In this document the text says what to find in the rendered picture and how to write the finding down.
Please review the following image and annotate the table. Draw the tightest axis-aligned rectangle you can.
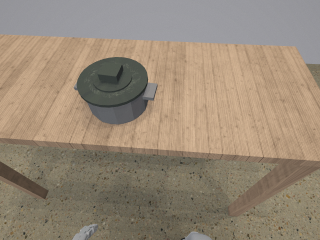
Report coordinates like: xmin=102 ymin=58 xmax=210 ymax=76
xmin=0 ymin=34 xmax=320 ymax=217

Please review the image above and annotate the pot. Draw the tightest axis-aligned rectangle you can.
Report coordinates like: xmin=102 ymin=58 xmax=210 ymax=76
xmin=73 ymin=82 xmax=158 ymax=125

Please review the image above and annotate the left robot hand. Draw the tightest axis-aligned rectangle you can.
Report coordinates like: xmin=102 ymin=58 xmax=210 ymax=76
xmin=72 ymin=224 xmax=98 ymax=240

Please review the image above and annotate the knob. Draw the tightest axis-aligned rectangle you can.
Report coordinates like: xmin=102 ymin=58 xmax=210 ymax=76
xmin=97 ymin=62 xmax=124 ymax=83

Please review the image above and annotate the lid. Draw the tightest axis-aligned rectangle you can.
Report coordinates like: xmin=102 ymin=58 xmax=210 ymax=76
xmin=76 ymin=57 xmax=148 ymax=108

